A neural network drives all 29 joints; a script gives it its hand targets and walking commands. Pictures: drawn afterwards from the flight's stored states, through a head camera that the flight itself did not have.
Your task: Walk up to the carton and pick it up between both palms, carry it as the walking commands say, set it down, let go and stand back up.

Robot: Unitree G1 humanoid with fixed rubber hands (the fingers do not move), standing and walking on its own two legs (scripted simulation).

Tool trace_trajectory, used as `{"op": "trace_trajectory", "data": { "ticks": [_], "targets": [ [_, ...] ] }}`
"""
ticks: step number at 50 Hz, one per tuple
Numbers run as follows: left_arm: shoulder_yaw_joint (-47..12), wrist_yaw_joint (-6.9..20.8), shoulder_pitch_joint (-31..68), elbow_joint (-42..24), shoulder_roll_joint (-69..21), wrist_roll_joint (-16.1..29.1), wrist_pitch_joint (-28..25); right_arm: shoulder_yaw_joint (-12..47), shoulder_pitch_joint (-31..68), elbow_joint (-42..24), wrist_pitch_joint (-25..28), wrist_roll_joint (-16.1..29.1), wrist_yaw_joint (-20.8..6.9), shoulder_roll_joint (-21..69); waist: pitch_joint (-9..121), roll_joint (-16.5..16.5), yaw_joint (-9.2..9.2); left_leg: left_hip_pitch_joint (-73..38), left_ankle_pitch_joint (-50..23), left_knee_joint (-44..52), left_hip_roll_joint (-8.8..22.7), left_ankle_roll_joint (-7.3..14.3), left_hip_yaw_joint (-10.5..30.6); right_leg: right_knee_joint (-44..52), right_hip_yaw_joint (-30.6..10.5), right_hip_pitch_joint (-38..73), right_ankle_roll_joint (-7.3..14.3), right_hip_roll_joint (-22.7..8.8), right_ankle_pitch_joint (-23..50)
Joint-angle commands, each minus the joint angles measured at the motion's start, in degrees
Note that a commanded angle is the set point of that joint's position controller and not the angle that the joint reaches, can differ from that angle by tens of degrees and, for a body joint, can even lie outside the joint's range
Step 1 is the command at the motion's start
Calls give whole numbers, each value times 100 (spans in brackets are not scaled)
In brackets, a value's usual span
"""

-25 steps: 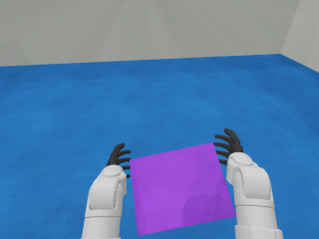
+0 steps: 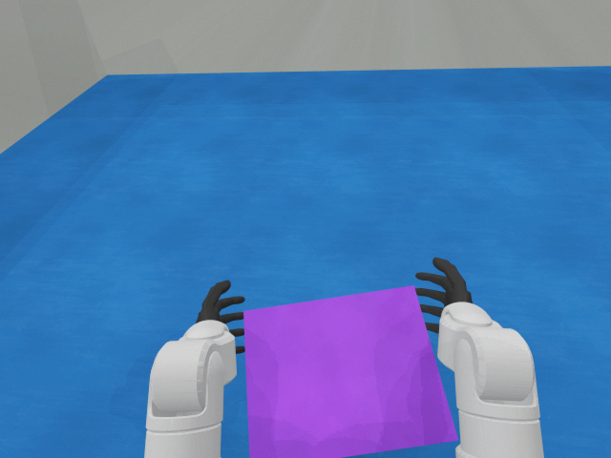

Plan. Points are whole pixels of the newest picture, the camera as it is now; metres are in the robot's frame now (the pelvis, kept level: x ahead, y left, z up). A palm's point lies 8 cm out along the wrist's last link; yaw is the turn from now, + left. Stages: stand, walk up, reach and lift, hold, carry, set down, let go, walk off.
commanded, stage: carry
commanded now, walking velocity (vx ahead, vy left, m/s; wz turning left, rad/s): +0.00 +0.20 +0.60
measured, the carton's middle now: (340, 379) +0.24 -0.01 -0.01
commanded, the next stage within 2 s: none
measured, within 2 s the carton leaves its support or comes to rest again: neither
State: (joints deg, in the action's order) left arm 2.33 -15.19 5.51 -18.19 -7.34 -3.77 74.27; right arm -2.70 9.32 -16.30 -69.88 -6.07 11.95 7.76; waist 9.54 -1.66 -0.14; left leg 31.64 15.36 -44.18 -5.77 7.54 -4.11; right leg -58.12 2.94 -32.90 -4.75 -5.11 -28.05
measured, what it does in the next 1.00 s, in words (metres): steps to the left: right foot, then left foot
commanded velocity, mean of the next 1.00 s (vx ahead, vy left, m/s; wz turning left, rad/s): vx -0.07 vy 0.05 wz -0.01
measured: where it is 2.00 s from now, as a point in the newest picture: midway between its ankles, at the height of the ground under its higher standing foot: outside the picture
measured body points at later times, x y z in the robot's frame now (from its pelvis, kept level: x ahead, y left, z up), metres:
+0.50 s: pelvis -0.07 +0.16 +0.01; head -0.09 +0.15 +0.46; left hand +0.13 +0.38 +0.08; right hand +0.23 +0.10 +0.09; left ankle -0.03 +0.25 -0.70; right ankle -0.03 +0.03 -0.66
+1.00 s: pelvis -0.16 +0.25 +0.02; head -0.22 +0.24 +0.47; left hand +0.03 +0.47 +0.12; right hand +0.14 +0.19 +0.14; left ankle -0.11 +0.32 -0.70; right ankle -0.08 +0.13 -0.69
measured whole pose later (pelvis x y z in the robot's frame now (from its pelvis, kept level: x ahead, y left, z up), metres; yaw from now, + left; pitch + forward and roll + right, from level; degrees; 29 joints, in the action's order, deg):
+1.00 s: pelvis -0.16 +0.25 +0.02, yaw +14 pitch +1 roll -1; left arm 1.7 -15.1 3.5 -23.4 -7.3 -4.7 73.9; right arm -1.6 10.8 -18.3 -70.7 -6.6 11.3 7.9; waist 10.3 -0.8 1.7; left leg 24.0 14.2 -36.8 0.0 6.3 -9.1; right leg -43.8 4.4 -25.9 -1.9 -3.5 -24.5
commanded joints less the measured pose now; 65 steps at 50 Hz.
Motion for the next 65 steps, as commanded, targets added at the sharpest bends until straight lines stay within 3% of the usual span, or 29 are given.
{"op": "trace_trajectory", "data": {
  "ticks": [1,2,3,4,8,13,14,16,18,20,27,30,32,33,34,36,38,39,40,42,46,48,54,57,59,61,62,63,65],
  "targets": [
    [-3361,1527,3161,-1390,-5668,2088,-610,3391,2274,-1109,63,2099,-1245,5767,1896,-227,177,-245,30,2086,960,-753,1459,3210,131,2953,522,107,706],
    [-3279,1522,3066,-1268,-5665,1997,-622,3504,2277,-1093,43,2203,-1242,5857,2142,940,199,334,460,783,475,-971,746,3927,-1312,3796,925,-1068,1],
    [-3270,1583,3118,-1390,-5701,2022,-689,3588,2420,-1334,82,2187,-1233,5818,2017,2630,95,1006,1406,-1391,250,-990,307,4031,-2910,3252,1470,-2915,580],
    [-3300,1609,3045,-1344,-5708,2030,-703,3585,2461,-1263,38,2170,-1286,5725,1585,2100,107,1239,1107,-2161,704,-769,825,3918,-2638,2583,1814,-3022,1226],
    [-3276,1586,3332,-1676,-5666,2023,-730,3700,2782,-1343,-3,2436,-1386,5825,818,1321,-70,300,389,-1157,803,-704,585,3334,-591,1779,835,-1987,2255],
    [-3292,1425,2838,-1474,-4994,1814,-443,3153,1624,-637,-173,2087,-1340,5193,966,1031,-90,-1330,584,895,183,-651,-478,2271,543,1140,428,-1561,2106],
    [-3346,1410,2820,-1491,-4850,1844,-405,3049,1406,-536,-207,2031,-1359,5119,922,220,-102,-1491,-4,1423,339,-615,-169,1852,675,1000,257,-1388,1734],
    [-3276,1347,2818,-1600,-4581,1758,-361,2897,1076,-183,-256,1929,-1364,4879,1200,-2605,-57,-2514,-4152,1860,2552,156,3256,-477,741,-981,-412,-138,-1483],
    [-3491,1390,2921,-1416,-4727,1873,-358,2863,1234,-297,-235,1814,-1334,4873,972,-1613,-64,-2239,-5256,1311,2163,434,2324,-823,327,-842,-349,-235,-1139],
    [-3680,1534,3514,-1585,-5292,2197,-483,2961,1745,-592,-58,1974,-1315,5504,1030,-681,-72,-2473,-5330,1308,2031,411,2518,-625,119,-923,-175,44,-647],
    [-3921,1795,3377,-1790,-6058,2585,-748,3395,2342,-1846,423,2121,-1247,5891,2033,-664,-83,-1954,-1054,2151,2109,388,2383,819,-36,652,129,130,337],
    [-3719,1788,3151,-1676,-5875,2472,-754,3547,2199,-1559,335,2106,-1237,5902,2100,-14,103,-1357,-77,2187,1941,165,2079,2844,64,2114,356,227,1169],
    [-3459,1813,2920,-1540,-5620,2346,-774,3632,2127,-1562,291,2103,-1165,5816,2078,2133,125,105,418,520,596,-507,531,3964,-2219,3299,905,-1680,974],
    [-3460,1834,2614,-1501,-5717,2273,-831,3843,2225,-1807,257,2183,-1217,5705,1863,2911,109,202,861,-169,524,-636,256,3838,-2132,2694,1326,-1890,1412],
    [-3308,1807,2507,-1283,-5739,2105,-846,3902,2531,-1951,259,2237,-1248,5596,1569,2630,110,-316,873,-666,697,-589,516,3840,-1799,1984,1492,-1798,1309],
    [-3136,1752,2599,-1295,-5627,1992,-810,3992,2793,-1713,175,2384,-1305,5668,1178,1825,51,-801,473,-36,678,-650,219,3811,-693,1595,1085,-1147,1141],
    [-3264,1638,2843,-1592,-5392,1937,-777,3800,2541,-1524,131,2395,-1362,5483,1223,657,-40,-1525,-671,1475,885,-550,280,2980,-405,1423,818,-862,2905],
    [-3319,1580,2917,-1689,-5217,1917,-742,3730,2377,-1332,87,2405,-1381,5452,1251,378,-23,-1749,-1160,1530,1108,-536,546,2750,-302,1371,629,-708,3047],
    [-3461,1523,2903,-1797,-5209,1912,-674,3564,2138,-1362,78,2330,-1390,5387,1323,-524,22,-1940,-2381,1350,1418,-483,746,2692,-392,1287,543,-609,3002],
    [-3506,1418,2934,-1900,-4870,1852,-482,3251,1618,-954,-102,2191,-1418,5116,1058,-1579,89,-2260,-3961,1731,2243,-291,1472,2079,-279,616,380,-130,885],
    [-3734,1452,3199,-1487,-4821,2045,-256,2881,1471,-529,-172,1864,-1305,5078,774,-1071,-11,-1926,-2681,2171,2443,105,1509,1185,253,397,235,264,69],
    [-3899,1558,3653,-1705,-5131,2361,-253,2853,1471,-583,-186,1815,-1269,5372,903,-460,-30,-1978,-2245,2189,2503,158,1202,591,282,238,249,345,-62],
    [-3727,1716,3455,-1455,-5545,2478,-279,3076,2156,-1292,-72,1930,-1176,5561,794,-130,-25,-1789,-54,2828,2724,61,1343,143,114,85,253,204,32],
    [-3589,1766,3269,-1584,-5528,2475,-416,3143,2024,-1356,42,1959,-1178,5641,1293,-32,47,-1526,598,2908,2708,76,1151,1306,133,1048,423,282,175],
    [-3610,1772,3498,-1764,-5738,2507,-557,3311,2184,-1357,94,2092,-1197,5855,1532,-89,167,-1486,961,2636,2539,-253,479,2671,51,1752,581,320,579],
    [-3317,1763,3240,-1683,-5599,2311,-631,3613,2322,-1449,104,2230,-1214,5963,1443,2690,212,182,1342,464,1294,-933,-355,4233,-2936,2460,1383,-1545,694],
    [-3361,1765,3062,-1613,-5672,2229,-662,3619,2406,-1658,116,2165,-1264,5696,1087,2731,229,606,1556,-710,857,-855,62,4261,-3106,1598,1877,-1831,1045],
    [-3406,1763,2928,-1862,-5767,2211,-798,3737,2488,-1983,237,2367,-1348,5745,1069,1972,204,-11,1311,-1586,975,-843,405,4168,-2539,771,1863,-1507,798],
    [-3427,1737,2991,-1957,-6062,2137,-923,4031,2805,-2088,412,2614,-1409,6156,1125,1064,114,-291,530,-1605,965,-842,210,3968,-1642,838,1314,-979,861]
  ]
}}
